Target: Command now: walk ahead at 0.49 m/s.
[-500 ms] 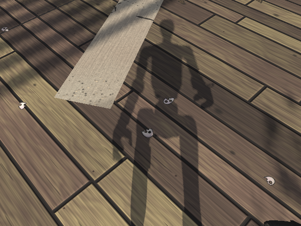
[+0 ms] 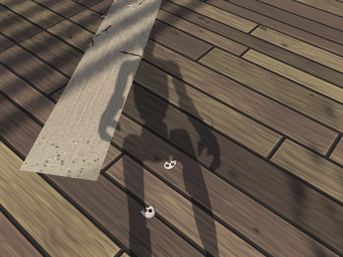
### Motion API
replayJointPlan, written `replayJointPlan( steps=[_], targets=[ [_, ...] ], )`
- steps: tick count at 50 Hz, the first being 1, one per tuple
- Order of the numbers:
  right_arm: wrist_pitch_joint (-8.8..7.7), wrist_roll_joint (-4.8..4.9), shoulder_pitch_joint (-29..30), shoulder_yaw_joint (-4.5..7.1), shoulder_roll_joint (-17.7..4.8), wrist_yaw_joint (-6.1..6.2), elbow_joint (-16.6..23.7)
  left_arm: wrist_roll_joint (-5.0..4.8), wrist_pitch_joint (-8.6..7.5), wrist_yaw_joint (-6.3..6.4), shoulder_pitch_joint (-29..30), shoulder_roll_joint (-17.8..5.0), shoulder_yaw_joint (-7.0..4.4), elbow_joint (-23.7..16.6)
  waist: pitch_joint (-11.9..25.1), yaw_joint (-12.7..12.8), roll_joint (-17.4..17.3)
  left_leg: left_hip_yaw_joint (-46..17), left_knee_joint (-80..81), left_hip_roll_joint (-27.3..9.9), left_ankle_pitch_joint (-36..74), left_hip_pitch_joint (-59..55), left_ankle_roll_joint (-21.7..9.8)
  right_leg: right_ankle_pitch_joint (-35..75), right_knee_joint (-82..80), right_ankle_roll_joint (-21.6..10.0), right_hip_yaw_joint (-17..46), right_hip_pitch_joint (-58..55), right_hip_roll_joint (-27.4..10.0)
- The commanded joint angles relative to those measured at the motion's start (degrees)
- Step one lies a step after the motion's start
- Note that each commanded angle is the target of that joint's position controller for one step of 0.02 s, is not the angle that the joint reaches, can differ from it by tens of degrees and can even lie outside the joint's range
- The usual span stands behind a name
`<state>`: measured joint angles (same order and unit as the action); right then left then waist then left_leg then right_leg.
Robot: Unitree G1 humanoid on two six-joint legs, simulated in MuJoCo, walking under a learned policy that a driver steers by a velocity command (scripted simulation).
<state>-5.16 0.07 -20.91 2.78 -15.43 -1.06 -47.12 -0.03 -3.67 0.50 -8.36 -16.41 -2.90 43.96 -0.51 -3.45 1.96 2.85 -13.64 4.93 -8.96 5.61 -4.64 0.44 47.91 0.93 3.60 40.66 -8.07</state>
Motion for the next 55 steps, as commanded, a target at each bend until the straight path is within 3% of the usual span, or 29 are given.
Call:
replayJointPlan(
  steps=[1,5,7,9,10,11,12,13,14,15,16,18,21,27,29,32,35,36,37,38,39,40,41,42,43,44,47,50,55],
  targets=[
    [-0.52,0.63,1.52,2.23,-9.92,0.76,3.30,-0.23,-1.22,-0.59,4.41,-2.11,-0.08,-3.89,-3.04,0.18,-3.61,-8.30,8.14,-15.25,3.15,4.18,-7.78,7.28,-9.06,0.59,-1.60,-3.30,1.05],
    [0.80,0.88,-2.46,2.37,-10.44,0.83,1.02,-0.89,-1.86,-2.02,10.59,-2.16,0.28,-6.40,-4.13,-2.23,-4.14,-8.45,4.72,-17.55,4.87,-3.19,-7.61,4.11,-15.95,-0.23,-2.37,-2.50,2.70],
    [1.50,1.05,-2.86,2.58,-10.84,0.98,0.33,-1.03,-2.20,-2.73,11.34,-2.95,0.16,-7.37,-3.85,-1.73,-5.18,-9.37,2.03,-19.25,7.89,-7.01,-6.93,-0.64,-18.40,-1.71,-2.36,-3.01,3.46],
    [2.08,1.17,-1.88,2.82,-11.62,1.20,0.13,-1.02,-2.50,-3.05,8.22,-4.59,-0.41,-6.95,-1.79,0.61,-6.90,-9.62,-2.16,-19.83,16.86,-9.25,-5.71,-5.19,-20.17,-3.50,-3.58,-8.49,5.11],
    [2.37,1.21,-0.52,2.73,-11.70,1.29,0.30,-0.87,-2.64,-2.89,2.83,-6.11,-1.28,-5.51,1.53,4.03,-6.94,-7.70,-8.78,-18.01,26.59,-8.78,-4.50,-5.22,-22.31,-4.99,-5.31,-16.59,6.93],
    [2.47,0.77,-0.64,1.96,-9.87,1.43,0.67,-0.58,-2.68,-2.36,-6.47,-9.34,-2.80,-2.80,8.38,7.96,-5.86,-4.97,-20.31,-14.79,29.16,-4.00,-2.66,-3.68,-21.39,-7.23,-4.62,-31.17,6.14],
    [1.66,-0.17,-3.42,0.30,-5.48,1.33,2.94,0.66,-2.49,-1.86,-15.70,-15.01,-4.18,-1.46,18.54,9.42,2.57,-1.56,-41.47,-9.20,14.07,14.96,0.93,-4.04,-18.88,-14.10,13.93,-54.26,-7.92],
    [0.40,0.02,-6.63,-0.86,-1.90,1.10,2.68,-0.12,-2.11,-2.08,-18.57,-15.17,-4.28,-0.22,23.40,8.51,13.66,-5.67,-54.84,-1.32,-23.69,31.69,3.08,-14.26,-26.44,-19.40,35.30,-64.88,-15.04],
    [-0.53,1.58,-1.55,0.62,-8.00,0.74,3.18,-0.60,-1.99,-1.98,-17.29,-9.96,-2.73,-0.56,18.03,10.25,8.49,-10.32,-60.28,-4.62,-23.35,38.29,2.39,-19.55,-29.04,-17.09,32.96,-61.79,-13.28],
    [-1.06,2.30,3.03,1.02,-9.45,0.53,4.74,-0.67,-1.81,-1.80,-12.82,-8.46,-2.09,-1.20,10.60,9.15,6.00,-8.15,-59.69,-7.65,-17.81,40.40,1.83,-16.03,-30.21,-15.14,24.77,-54.07,-11.55],
    [-1.17,1.51,5.35,0.96,-9.01,0.66,5.08,-0.28,-1.68,-1.82,-9.04,-7.27,-1.67,-1.78,6.69,7.60,2.06,-6.91,-56.83,-9.90,-12.96,38.56,2.04,-10.88,-31.84,-14.41,19.54,-46.53,-9.28],
    [-0.18,0.81,4.30,1.22,-7.56,0.54,4.74,0.52,-1.93,-2.04,-5.27,-5.03,-1.01,-2.22,3.33,4.05,3.17,-7.07,-52.29,-12.59,-7.64,32.56,2.89,-4.87,-35.77,-14.01,13.32,-36.87,-6.05],
    [1.37,0.50,3.89,0.78,-5.25,0.82,4.62,0.00,-2.85,-1.99,-4.98,-6.18,-1.45,-0.96,1.29,2.29,2.54,-6.08,-48.00,-13.12,-4.18,31.35,4.82,1.46,-39.45,-15.24,7.55,-31.76,-4.80],
    [0.66,0.35,15.82,-0.14,-3.06,0.22,7.74,-0.49,-2.13,-0.75,-9.04,-8.29,-1.89,1.85,-2.10,5.86,1.33,-3.61,-25.70,-11.24,12.97,30.62,5.60,2.67,-41.32,-12.76,-0.33,-32.32,-1.80],
    [0.37,0.69,19.39,-0.25,-3.09,-0.28,8.79,-0.88,-1.78,-0.66,-11.62,-9.17,-2.11,3.19,-2.85,7.37,1.23,-3.13,-21.54,-10.27,14.70,29.99,5.27,0.62,-40.86,-12.61,-0.13,-34.72,-2.94],
    [0.01,0.91,22.27,0.00,-4.16,-1.15,10.36,-1.29,-0.87,-0.38,-13.22,-9.65,-2.43,4.80,-3.77,7.40,1.50,-4.28,-17.68,-9.85,11.84,31.59,3.43,1.53,-38.22,-11.77,0.92,-40.87,-5.96],
    [-0.27,0.70,19.36,0.71,-6.01,-1.61,10.00,-1.33,0.07,0.01,-12.16,-10.62,-2.90,5.35,-1.65,4.73,2.51,-2.94,-15.79,-8.06,5.55,26.05,1.10,11.48,-32.67,-10.11,0.99,-44.74,-7.07],
    [-0.28,0.55,14.23,1.53,-7.30,-1.41,8.59,-1.26,0.44,0.11,-10.96,-10.77,-2.90,5.24,1.47,1.59,2.50,-0.99,-14.52,-6.13,5.09,18.46,-0.13,20.34,-26.33,-9.02,-0.60,-44.24,-5.43],
    [-0.16,0.45,5.22,2.96,-9.93,-0.88,5.82,-0.78,0.73,0.23,-11.18,-9.18,-2.26,5.05,7.49,-2.25,1.16,-0.67,-15.16,-5.83,6.13,5.18,-1.79,22.45,-15.10,-7.34,-2.90,-40.00,-2.22],
    [0.20,0.04,-4.35,4.06,-14.40,-0.22,4.26,0.87,0.67,0.35,-12.83,-5.72,-0.80,3.64,16.36,-4.60,-7.65,-14.13,-16.71,-17.21,7.86,-11.90,-5.19,3.68,4.27,-5.13,-5.71,-27.88,1.98],
    [0.28,-0.20,-4.76,4.31,-17.06,-0.74,3.46,-0.10,-0.69,-0.31,-20.50,0.44,0.82,3.50,21.90,0.28,-22.73,-42.18,-7.44,-26.94,-7.03,-27.01,-14.07,-33.16,21.00,-2.34,-1.77,-6.49,12.37],
    [0.18,0.57,-3.40,2.89,-11.19,-0.83,4.25,-1.36,-1.81,-0.74,-16.06,-6.36,-0.53,4.15,18.18,-2.30,-14.23,-43.08,-3.63,-25.76,-15.12,-24.57,-12.08,-33.81,26.60,-2.98,4.23,-0.04,9.02],
    [0.04,0.57,0.50,2.24,-9.34,-0.66,4.74,-2.47,-2.49,-1.03,-10.34,-8.67,-1.23,2.39,10.30,-1.90,-10.41,-34.62,-2.79,-24.20,-13.15,-17.33,-9.82,-28.32,26.28,-3.83,2.71,2.87,6.27],
    [0.01,0.20,4.23,1.98,-8.74,-0.65,5.26,-2.06,-2.67,-0.68,-7.52,-7.88,-1.07,1.84,6.29,-0.16,-5.35,-28.70,-1.70,-22.18,-6.75,-9.64,-8.81,-22.89,23.72,-3.72,1.14,0.98,3.34],
    [-0.10,-0.25,6.66,1.63,-7.27,-0.77,5.45,-1.05,-2.46,-0.45,-6.27,-7.40,-1.31,1.65,3.34,1.28,-4.58,-24.12,-0.20,-20.16,-0.78,-3.70,-8.52,-19.50,20.37,-3.35,0.83,-0.96,1.62],
    [-0.36,-0.82,7.71,1.33,-6.36,-0.78,5.45,-0.86,-1.92,-0.48,-7.54,-6.68,-1.37,1.90,3.29,2.98,-6.35,-21.26,1.27,-18.90,2.90,-0.27,-8.23,-17.10,18.72,-3.11,1.30,-4.49,0.28],
    [-1.25,-0.22,7.13,1.55,-6.80,-0.69,4.12,-0.56,-0.33,-0.17,-8.25,-4.27,-1.04,2.21,2.09,4.33,-6.12,-15.68,4.86,-17.68,8.62,3.43,-9.32,-14.07,14.10,-1.63,0.43,-5.75,-0.44],
    [-0.98,-0.10,4.85,1.95,-8.23,0.13,2.47,0.05,-0.12,-0.06,-2.63,-3.77,-0.93,0.25,-0.24,3.17,-4.65,-12.18,6.53,-17.19,12.14,2.18,-9.24,-6.24,5.51,-0.06,0.04,-0.95,-0.65],
    [-0.16,0.50,1.04,2.00,-9.25,0.94,0.07,-0.36,-1.10,-1.10,6.32,-1.88,-0.13,-2.04,-2.39,-0.09,-4.86,-6.73,7.17,-14.93,10.87,0.57,-6.80,6.10,-11.00,-0.10,-2.64,-3.63,1.90]
  ],
)
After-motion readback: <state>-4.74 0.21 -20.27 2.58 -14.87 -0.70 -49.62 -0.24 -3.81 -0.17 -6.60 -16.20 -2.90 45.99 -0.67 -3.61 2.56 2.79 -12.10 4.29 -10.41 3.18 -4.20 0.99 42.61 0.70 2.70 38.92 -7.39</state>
